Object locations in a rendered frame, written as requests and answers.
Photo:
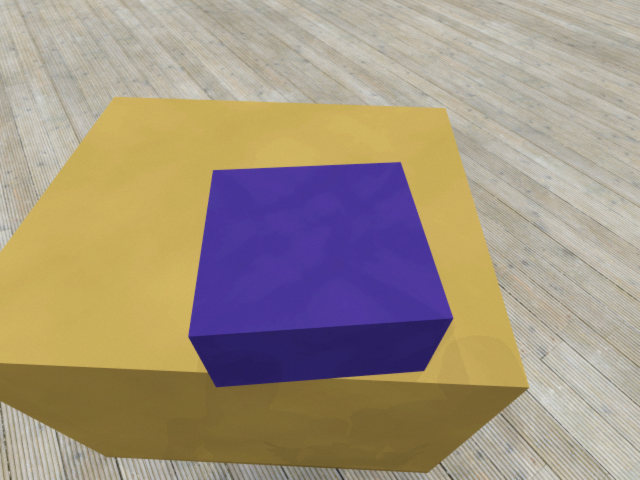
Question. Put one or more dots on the carton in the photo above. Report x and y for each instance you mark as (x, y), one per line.
(315, 272)

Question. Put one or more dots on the pedestal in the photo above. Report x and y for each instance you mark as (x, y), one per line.
(97, 287)

